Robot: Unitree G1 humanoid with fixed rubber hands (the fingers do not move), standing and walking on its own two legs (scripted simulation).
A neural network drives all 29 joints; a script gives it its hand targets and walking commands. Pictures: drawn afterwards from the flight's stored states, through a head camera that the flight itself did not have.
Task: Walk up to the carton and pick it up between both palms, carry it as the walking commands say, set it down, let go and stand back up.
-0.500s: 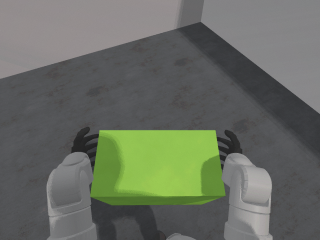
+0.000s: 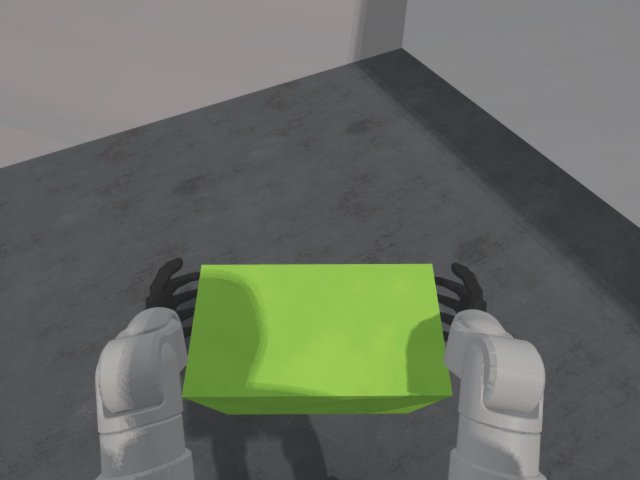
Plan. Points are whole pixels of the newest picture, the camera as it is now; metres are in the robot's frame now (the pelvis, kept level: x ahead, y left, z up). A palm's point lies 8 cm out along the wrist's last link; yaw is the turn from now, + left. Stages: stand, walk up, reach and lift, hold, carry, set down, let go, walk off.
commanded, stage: carry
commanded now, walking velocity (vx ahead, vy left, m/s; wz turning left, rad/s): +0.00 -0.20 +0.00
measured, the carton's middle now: (317, 348) +0.29 +0.00 -0.02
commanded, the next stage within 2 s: none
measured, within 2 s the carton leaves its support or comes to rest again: neither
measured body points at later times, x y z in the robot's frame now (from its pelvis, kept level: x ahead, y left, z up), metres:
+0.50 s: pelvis -0.03 -0.04 +0.00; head -0.01 -0.06 +0.45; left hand +0.27 +0.11 +0.07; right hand +0.24 -0.23 +0.05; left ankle -0.10 +0.10 -0.68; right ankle +0.01 -0.08 -0.73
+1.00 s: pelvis -0.06 +0.02 +0.00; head -0.05 +0.02 +0.45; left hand +0.24 +0.18 +0.07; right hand +0.21 -0.17 +0.07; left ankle -0.07 +0.12 -0.73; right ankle +0.01 -0.08 -0.73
